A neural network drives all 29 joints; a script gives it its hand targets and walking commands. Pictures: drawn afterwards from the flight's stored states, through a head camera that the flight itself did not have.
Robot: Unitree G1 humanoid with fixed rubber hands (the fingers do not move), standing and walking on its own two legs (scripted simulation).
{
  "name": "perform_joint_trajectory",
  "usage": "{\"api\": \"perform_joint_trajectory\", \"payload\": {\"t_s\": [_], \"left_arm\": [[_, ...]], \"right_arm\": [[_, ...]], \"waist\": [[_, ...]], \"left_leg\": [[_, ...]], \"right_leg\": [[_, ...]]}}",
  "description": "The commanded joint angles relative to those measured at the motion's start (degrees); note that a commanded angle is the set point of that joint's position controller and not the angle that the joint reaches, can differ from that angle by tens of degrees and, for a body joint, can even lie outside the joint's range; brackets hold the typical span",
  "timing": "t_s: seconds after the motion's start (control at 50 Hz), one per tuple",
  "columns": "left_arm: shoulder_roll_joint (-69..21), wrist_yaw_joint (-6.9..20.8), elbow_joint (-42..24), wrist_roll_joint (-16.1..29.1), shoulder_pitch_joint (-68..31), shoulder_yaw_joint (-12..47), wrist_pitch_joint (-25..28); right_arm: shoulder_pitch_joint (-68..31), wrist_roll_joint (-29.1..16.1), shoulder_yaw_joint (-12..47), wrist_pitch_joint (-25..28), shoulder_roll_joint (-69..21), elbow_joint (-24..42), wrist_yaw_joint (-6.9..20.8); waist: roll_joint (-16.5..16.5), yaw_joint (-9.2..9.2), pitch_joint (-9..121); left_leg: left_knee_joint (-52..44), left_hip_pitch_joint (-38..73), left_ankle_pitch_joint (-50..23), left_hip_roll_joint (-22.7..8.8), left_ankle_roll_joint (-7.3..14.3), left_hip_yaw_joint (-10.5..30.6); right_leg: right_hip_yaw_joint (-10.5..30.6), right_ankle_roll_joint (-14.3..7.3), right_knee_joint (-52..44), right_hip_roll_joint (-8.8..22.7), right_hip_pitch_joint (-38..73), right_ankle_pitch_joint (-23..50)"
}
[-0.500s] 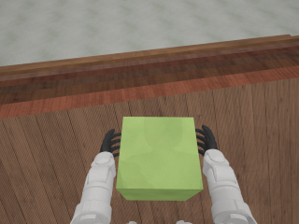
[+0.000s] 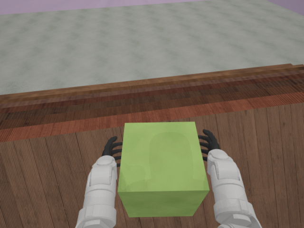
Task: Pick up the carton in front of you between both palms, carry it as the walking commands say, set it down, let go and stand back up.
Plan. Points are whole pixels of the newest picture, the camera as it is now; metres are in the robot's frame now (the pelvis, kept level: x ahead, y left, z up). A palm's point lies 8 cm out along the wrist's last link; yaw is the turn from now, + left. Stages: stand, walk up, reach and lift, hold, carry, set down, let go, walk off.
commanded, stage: reach and lift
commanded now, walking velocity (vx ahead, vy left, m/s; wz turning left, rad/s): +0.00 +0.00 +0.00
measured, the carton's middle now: (160, 171) +0.30 +0.00 -0.06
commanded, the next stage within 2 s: hold in 0.74 s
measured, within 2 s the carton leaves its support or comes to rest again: neither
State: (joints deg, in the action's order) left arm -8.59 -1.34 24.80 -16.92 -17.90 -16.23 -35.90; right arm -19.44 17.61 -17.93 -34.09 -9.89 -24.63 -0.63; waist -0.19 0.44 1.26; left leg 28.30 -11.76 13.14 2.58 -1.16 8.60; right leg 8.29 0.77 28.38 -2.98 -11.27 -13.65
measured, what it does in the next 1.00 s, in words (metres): stands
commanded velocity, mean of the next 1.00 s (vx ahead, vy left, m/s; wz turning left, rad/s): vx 0.00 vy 0.00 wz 0.00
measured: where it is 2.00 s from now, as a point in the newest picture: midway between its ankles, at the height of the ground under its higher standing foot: outside the picture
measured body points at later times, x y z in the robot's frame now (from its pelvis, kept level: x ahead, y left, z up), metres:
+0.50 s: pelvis +0.02 +0.01 +0.01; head -0.02 +0.01 +0.46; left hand +0.32 +0.15 +0.02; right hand +0.32 -0.15 +0.03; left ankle +0.03 +0.13 -0.74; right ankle +0.02 -0.13 -0.74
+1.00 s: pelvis +0.01 +0.00 +0.01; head -0.04 +0.00 +0.46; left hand +0.31 +0.15 +0.05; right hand +0.31 -0.15 +0.06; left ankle +0.03 +0.13 -0.74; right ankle +0.02 -0.13 -0.74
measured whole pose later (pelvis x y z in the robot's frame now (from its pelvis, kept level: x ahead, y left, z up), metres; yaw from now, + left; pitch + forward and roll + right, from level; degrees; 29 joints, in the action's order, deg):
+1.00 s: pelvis +0.01 +0.00 +0.01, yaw +0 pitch -7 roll +0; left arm -8.6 -1.4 15.1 -16.1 -14.5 -11.6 -44.8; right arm -16.3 16.3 -13.5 -42.5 -9.0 -15.4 0.0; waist -0.2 0.4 1.0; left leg 20.4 -2.8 10.8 2.1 -0.7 7.8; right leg 8.2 0.7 20.6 -2.0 -2.4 -11.3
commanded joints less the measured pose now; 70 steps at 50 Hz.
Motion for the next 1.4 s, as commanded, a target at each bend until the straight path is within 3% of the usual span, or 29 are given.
{"api": "perform_joint_trajectory", "payload": {"t_s": [0.0, 0.16, 0.48, 0.72, 0.8, 0.96, 1.14, 1.38], "left_arm": [[-56.8, 16.41, -3.18, 15.48, -39.34, 32.05, 3.63], [-56.54, 15.99, -3.06, 15.02, -37.4, 31.53, 2.57], [-55.35, 14.76, -10.71, 16.97, -29.92, 35.35, 0.29], [-54.48, 15.04, -13.77, 17.81, -29.06, 36.32, -1.55], [-54.87, 15.07, -18.03, 19.65, -29.27, 39.45, -2.85], [-51.78, 15.37, -14.95, 17.35, -29.79, 35.11, -5.48], [-54.01, 16.11, -13.86, 17.69, -35.38, 35.35, -4.67], [-54.2, 15.88, -12.91, 17.42, -34.69, 34.75, -4.71]], "right_arm": [[-30.63, -13.99, 31.82, 0.62, -58.78, -3.69, 15.96], [-29.08, -13.48, 30.96, -0.15, -57.15, -3.79, 16.1], [-22.0, -15.17, 34.21, -2.1, -55.14, 3.58, 15.71], [-20.68, -15.98, 35.37, -4.08, -55.2, 6.5, 15.45], [-20.51, -17.94, 38.53, -5.51, -56.16, 10.87, 15.17], [-21.11, -16.03, 34.53, -8.18, -53.91, 7.47, 15.31], [-26.41, -16.13, 34.26, -7.23, -55.41, 6.21, 16.17], [-26.05, -15.63, 33.53, -7.11, -54.85, 5.09, 16.44]], "waist": [[-0.03, 0.11, 14.84], [0.48, 0.17, 14.91], [0.56, 0.0, 15.67], [0.01, -0.08, 14.4], [-0.2, 0.0, 16.93], [-0.17, -0.17, 8.64], [0.19, 0.05, 11.59], [0.35, -0.03, 12.07]], "left_leg": [[-4.77, 3.68, -0.08, 2.53, 0.99, -5.17], [-6.2, 5.75, -3.42, 2.59, 0.55, -5.11], [-7.88, 10.61, -14.41, 3.0, -0.21, -4.48], [-8.88, 11.27, -14.56, 3.38, -0.05, -4.67], [-9.24, 13.14, -17.18, 3.56, -0.1, -4.58], [-11.04, 10.25, -7.14, 3.07, 0.38, -5.06], [-10.21, 10.41, -5.07, 2.8, 0.37, -5.18], [-10.39, 11.23, -6.99, 2.71, 0.16, -5.04]], "right_leg": [[-4.27, -0.23, -5.55, -1.61, 2.69, 1.54], [-4.59, -0.26, -6.42, -1.92, 4.03, 4.78], [-4.47, 0.19, -7.65, -2.78, 7.98, 14.94], [-4.17, 0.52, -8.83, -2.74, 9.46, 16.21], [-3.9, 0.9, -9.2, -2.65, 11.66, 19.83], [-4.27, 0.33, -11.29, -2.22, 8.86, 9.27], [-4.62, 0.07, -10.36, -2.25, 8.43, 6.78], [-4.64, 0.02, -10.33, -2.35, 8.63, 8.31]]}}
